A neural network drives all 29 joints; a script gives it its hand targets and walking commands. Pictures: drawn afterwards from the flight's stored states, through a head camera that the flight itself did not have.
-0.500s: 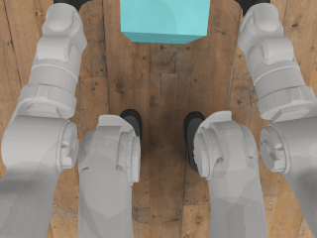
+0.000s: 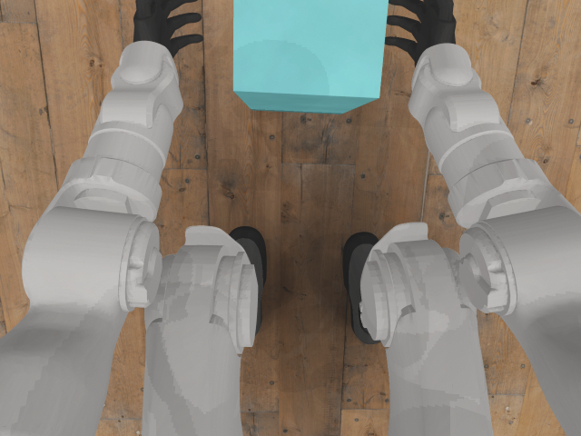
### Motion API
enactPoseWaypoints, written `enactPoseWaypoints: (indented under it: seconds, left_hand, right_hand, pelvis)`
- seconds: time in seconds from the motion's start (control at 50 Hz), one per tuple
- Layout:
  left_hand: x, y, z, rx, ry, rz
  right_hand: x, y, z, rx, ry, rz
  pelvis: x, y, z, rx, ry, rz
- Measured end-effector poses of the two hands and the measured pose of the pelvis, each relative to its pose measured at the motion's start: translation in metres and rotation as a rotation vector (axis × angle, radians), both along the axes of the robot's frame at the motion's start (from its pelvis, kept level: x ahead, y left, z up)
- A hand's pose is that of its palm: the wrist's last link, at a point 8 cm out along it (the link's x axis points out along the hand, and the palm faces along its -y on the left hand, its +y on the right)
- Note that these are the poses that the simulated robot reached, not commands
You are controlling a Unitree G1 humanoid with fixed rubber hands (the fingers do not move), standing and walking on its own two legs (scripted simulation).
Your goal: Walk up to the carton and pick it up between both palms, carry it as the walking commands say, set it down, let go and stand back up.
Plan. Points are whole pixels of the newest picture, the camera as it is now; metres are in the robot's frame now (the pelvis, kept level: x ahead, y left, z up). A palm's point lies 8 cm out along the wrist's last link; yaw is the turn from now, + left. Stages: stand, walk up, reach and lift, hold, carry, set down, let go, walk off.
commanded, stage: reach and lift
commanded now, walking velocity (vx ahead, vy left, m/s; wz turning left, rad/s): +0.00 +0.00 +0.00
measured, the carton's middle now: (304, 29) +0.55 +0.02 -0.26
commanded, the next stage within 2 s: none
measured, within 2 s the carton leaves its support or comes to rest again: leaves its support in 1.02 s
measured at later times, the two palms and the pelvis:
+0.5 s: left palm (183, 34) +0.52 +0.15 -0.19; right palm (410, 40) +0.52 -0.09 -0.19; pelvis +0.01 -0.01 +0.01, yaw -1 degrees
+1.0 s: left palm (182, 32) +0.52 +0.15 -0.18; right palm (410, 44) +0.52 -0.09 -0.18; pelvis +0.02 +0.00 -0.01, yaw +0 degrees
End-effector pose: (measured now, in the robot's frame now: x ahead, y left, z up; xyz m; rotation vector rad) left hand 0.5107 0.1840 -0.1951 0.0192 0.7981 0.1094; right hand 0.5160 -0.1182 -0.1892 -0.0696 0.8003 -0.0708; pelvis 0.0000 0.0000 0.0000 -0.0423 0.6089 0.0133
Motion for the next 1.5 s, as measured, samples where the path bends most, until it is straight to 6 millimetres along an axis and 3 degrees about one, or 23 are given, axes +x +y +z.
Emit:
enactPoseWaypoints:
  seconds: [0.2, 0.36, 0.78, 1.0, 1.18, 1.36, 1.5]
  left_hand:
    - [0.005, -0.019, 0.005, -0.011, -0.013, -0.027]
    - [0.012, -0.033, 0.006, -0.011, -0.024, -0.047]
    - [0.016, -0.031, 0.011, -0.023, 0.023, -0.028]
    - [0.010, -0.032, 0.015, -0.017, 0.031, -0.017]
    - [0.005, -0.034, 0.027, -0.005, 0.007, 0.019]
    - [0.017, -0.036, 0.051, -0.010, -0.077, 0.034]
    - [0.016, -0.029, 0.059, -0.023, -0.077, 0.047]
  right_hand:
    - [0.005, 0.020, 0.003, 0.015, -0.004, 0.039]
    - [0.005, 0.023, 0.004, 0.002, -0.014, 0.043]
    - [0.008, 0.027, 0.006, 0.026, 0.031, 0.031]
    - [0.000, 0.027, 0.008, 0.025, 0.043, 0.012]
    - [-0.006, 0.030, 0.021, 0.004, 0.026, -0.003]
    - [0.006, 0.030, 0.043, -0.011, -0.054, -0.014]
    - [0.007, 0.036, 0.054, -0.009, -0.052, -0.021]
  pelvis:
    - [0.008, -0.004, 0.005, 0.004, 0.067, -0.006]
    - [0.012, -0.006, 0.008, 0.006, 0.086, -0.011]
    - [0.016, -0.002, -0.007, 0.010, 0.031, -0.007]
    - [0.021, -0.002, -0.009, 0.005, 0.033, -0.006]
    - [0.014, -0.006, -0.004, 0.013, 0.009, -0.002]
    - [-0.006, -0.007, 0.007, 0.012, -0.093, 0.006]
    - [-0.015, -0.005, 0.015, -0.002, -0.139, 0.019]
